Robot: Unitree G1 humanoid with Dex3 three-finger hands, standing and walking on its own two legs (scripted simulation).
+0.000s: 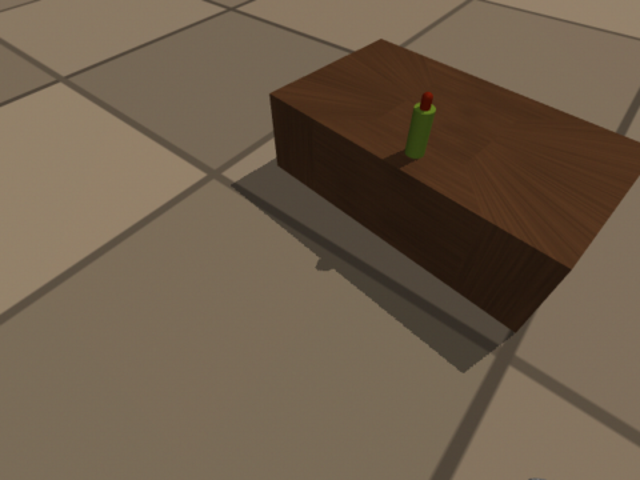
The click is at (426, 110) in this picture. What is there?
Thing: necked bottle
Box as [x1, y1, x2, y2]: [405, 92, 435, 158]
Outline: 430,92 425,92 422,95 421,101 414,105 405,148 405,153 413,158 421,157 424,153 434,115 435,107 431,104 432,95
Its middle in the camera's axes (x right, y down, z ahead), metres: +0.34 -0.38 +1.28
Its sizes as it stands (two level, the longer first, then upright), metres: 0.070 0.070 0.231
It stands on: a support 0.39 m high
